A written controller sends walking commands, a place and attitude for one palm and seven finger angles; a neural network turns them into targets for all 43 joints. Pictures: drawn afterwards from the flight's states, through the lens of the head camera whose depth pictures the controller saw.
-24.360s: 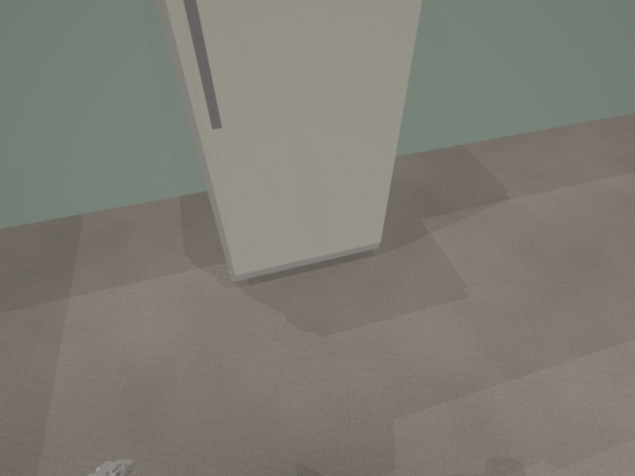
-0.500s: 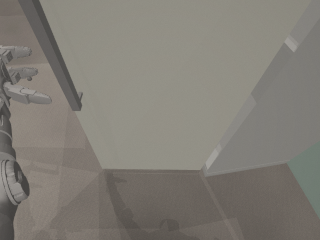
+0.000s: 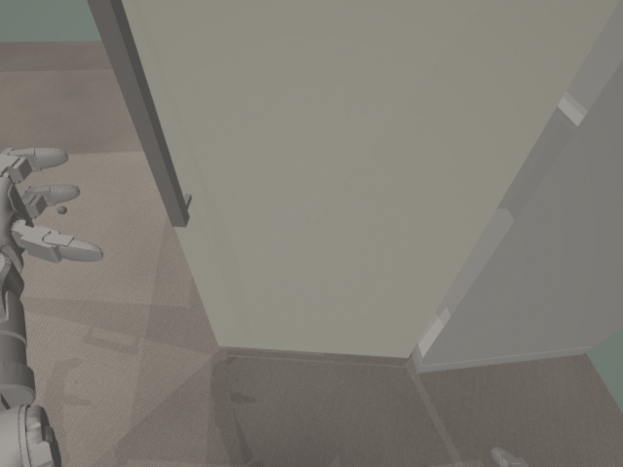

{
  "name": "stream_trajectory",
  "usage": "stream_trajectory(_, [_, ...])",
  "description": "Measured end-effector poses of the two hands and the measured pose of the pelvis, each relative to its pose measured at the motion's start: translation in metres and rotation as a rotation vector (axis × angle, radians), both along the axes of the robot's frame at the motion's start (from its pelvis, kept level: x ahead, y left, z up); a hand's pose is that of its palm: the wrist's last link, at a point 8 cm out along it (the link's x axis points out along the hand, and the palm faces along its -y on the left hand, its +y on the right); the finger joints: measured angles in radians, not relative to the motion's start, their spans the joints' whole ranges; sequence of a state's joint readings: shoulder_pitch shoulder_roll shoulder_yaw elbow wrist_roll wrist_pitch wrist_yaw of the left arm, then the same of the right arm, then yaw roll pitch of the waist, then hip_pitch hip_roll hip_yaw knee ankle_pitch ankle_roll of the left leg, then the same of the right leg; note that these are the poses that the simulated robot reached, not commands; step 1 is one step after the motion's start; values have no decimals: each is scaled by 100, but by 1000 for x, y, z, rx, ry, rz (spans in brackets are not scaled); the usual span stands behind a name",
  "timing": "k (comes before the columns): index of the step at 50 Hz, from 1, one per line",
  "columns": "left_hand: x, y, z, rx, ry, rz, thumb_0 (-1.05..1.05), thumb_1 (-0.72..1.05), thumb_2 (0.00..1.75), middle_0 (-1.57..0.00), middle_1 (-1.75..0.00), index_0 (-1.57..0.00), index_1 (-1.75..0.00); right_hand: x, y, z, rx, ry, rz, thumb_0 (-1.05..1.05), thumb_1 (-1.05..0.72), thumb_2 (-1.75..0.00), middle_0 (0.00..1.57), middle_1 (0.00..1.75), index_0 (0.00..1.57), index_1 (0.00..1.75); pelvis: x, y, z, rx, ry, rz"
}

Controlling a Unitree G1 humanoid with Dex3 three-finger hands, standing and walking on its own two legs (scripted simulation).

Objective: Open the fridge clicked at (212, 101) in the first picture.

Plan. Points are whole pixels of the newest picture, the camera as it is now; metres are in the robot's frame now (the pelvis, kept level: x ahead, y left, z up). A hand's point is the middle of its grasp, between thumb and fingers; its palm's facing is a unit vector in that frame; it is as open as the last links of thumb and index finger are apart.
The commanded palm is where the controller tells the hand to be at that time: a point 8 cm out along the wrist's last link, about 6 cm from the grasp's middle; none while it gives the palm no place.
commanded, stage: slip the hand off the handle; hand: left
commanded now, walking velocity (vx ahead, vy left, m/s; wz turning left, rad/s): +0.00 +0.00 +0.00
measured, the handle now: (153, 116) +0.52 +0.25 +0.18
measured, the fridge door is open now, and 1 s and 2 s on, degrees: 80 80 80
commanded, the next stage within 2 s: draw the hand back to the body in 0.54 s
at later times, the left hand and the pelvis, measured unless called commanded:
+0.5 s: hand (51, 230) +0.35 +0.33 +0.13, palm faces +0.29 -0.94 -0.17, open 14.7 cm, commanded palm +0.31 +0.37 +0.14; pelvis -0.02 -0.02 +0.00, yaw +2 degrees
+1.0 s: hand (24, 266) +0.28 +0.32 +0.15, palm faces +0.07 -1.00 +0.00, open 14.7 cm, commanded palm +0.25 +0.35 +0.16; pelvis -0.01 +0.00 +0.00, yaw +0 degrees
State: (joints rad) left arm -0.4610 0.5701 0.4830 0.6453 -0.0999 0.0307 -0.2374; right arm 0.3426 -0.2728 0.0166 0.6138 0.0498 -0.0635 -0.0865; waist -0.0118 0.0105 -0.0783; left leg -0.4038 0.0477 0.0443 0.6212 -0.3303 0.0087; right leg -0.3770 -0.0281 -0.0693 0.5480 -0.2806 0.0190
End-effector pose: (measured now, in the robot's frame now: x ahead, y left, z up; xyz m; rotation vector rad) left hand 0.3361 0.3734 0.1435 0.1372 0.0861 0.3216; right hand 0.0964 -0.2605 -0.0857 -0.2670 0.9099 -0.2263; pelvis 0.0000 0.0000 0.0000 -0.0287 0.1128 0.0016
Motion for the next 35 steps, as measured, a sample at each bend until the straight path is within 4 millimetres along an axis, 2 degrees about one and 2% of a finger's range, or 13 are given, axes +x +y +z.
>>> stream_trajectory(7, [-22, -2, 1, -11, 36, -13, -1, -54, 20, -26, -115, -25, -115, 28, -3, 11, -14, -116, 56, 1, -91, -90, 20, 30, 20, 30, -10, -7, 0, 4, -24, 20])
stream_trajectory(13, [-36, -4, 1, 0, 26, -15, -1, -54, 20, -26, -115, -25, -115, 31, -4, 15, -6, -154, 73, 1, -91, -90, 20, 30, 20, 30, -15, -13, 0, 7, -35, 21])
stream_trajectory(19, [-39, -1, -4, -19, 43, -4, -1, -54, 20, -26, -115, -25, -115, 19, -6, 8, -6, -122, 77, 1, -91, -90, 20, 30, 20, 30, -19, -17, -1, 7, -35, 28])
stream_trajectory(23, [-32, 3, -6, -8, 70, 4, -1, -54, 20, -26, -115, -25, -115, 4, -11, 2, -15, -79, 64, 1, -91, -90, 20, 30, 20, 30, -21, -18, -2, 5, -24, 30])
stream_trajectory(30, [-14, -1, 3, 1, 14, -46, -1, -54, 20, -26, -115, -25, -115, -22, -19, -5, -25, -15, 6, 1, -91, -90, 20, 30, 20, 30, -17, -15, -3, 3, -6, 12])
stream_trajectory(35, [-10, -4, -2, -40, 20, -78, -1, -54, 20, -25, -115, -25, -115, -31, -20, -5, -23, -2, -32, 1, -91, -90, 20, 30, 20, 30, -12, -10, -2, 5, -4, 0])
